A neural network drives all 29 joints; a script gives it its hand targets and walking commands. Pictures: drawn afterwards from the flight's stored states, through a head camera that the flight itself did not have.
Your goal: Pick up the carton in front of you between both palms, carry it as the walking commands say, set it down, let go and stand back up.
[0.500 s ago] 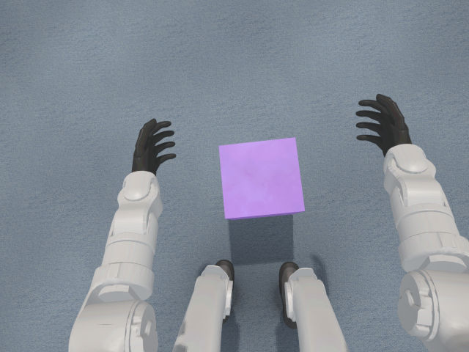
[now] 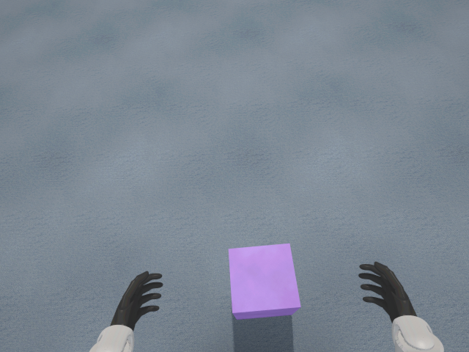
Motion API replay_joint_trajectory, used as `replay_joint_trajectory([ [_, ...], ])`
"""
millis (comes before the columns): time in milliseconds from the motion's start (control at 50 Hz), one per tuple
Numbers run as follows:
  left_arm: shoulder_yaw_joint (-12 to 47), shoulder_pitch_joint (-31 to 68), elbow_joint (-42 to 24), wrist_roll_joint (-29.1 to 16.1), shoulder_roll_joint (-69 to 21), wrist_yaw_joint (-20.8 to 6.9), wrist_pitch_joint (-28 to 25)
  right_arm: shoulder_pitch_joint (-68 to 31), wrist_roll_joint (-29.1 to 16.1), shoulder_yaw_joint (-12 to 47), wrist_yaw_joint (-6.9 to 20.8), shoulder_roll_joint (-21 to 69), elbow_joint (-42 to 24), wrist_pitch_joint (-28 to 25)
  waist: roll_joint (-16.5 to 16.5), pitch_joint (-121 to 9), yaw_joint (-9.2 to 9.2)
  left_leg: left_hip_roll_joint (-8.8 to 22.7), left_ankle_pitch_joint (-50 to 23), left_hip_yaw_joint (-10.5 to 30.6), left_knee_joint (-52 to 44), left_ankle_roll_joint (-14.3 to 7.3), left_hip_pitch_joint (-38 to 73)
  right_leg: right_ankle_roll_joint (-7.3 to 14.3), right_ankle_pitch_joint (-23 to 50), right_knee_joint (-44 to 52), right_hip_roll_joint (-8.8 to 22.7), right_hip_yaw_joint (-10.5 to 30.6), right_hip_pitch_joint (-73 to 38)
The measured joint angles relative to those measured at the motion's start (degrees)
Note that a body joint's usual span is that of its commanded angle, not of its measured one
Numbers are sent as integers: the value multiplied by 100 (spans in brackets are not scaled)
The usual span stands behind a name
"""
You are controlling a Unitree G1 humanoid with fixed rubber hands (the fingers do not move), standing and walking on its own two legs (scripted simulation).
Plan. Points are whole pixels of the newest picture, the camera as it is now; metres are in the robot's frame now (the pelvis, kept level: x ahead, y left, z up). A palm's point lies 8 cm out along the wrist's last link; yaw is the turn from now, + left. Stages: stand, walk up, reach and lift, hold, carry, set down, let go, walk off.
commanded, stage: let go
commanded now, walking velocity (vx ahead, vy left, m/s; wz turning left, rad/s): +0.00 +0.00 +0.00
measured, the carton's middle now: (261, 283) +0.37 -0.01 -0.64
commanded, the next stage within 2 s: stand in 0.60 s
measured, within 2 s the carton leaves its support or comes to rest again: neither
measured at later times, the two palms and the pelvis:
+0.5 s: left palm (114, 350) +0.15 +0.23 -0.05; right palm out of the picture +0.15 -0.24 -0.05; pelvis -0.01 +0.00 +0.02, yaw +0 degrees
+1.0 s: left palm out of the picture +0.13 +0.29 -0.08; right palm out of the picture +0.14 -0.29 -0.06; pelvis +0.00 +0.00 +0.01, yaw +0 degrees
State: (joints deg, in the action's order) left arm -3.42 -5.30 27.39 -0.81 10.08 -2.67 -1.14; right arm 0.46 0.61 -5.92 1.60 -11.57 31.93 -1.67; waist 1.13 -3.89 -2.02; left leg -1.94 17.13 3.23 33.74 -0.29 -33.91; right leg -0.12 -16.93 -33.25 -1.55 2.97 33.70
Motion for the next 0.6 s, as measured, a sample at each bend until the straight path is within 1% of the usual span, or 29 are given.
replay_joint_trajectory([
  [120,127,-748,-251,-63,125,-44,38,884,-26,172,52,-23,-338,24,-11,224,39,14,-210,16,-754,-9,1333,5,207,747,27,5,-1331],
  [260,154,-873,-242,-13,249,-143,414,1319,-49,300,175,-60,-569,430,-90,523,149,37,-244,23,-989,-3,2305,27,239,977,20,-9,-2302],
  [360,114,-702,-265,102,210,-161,722,1283,-15,329,274,-72,-698,749,-120,783,193,63,-185,-4,-893,2,2659,37,206,910,-4,-1,-2662],
  [460,81,-642,-317,190,155,-166,922,1210,33,331,307,-67,-763,958,-106,995,200,74,-142,-29,-811,-1,2869,37,179,845,-14,6,-2874],
  [520,63,-667,-341,216,141,-177,978,1202,62,326,306,-45,-797,1018,-92,1082,194,71,-132,-33,-789,-5,2945,34,166,820,-9,0,-2949],
  [600,125,-689,-547,254,194,-17,1305,1265,8,336,169,-61,-697,885,-58,1098,206,41,-70,21,-632,-11,2903,29,90,689,17,-66,-2943],
])
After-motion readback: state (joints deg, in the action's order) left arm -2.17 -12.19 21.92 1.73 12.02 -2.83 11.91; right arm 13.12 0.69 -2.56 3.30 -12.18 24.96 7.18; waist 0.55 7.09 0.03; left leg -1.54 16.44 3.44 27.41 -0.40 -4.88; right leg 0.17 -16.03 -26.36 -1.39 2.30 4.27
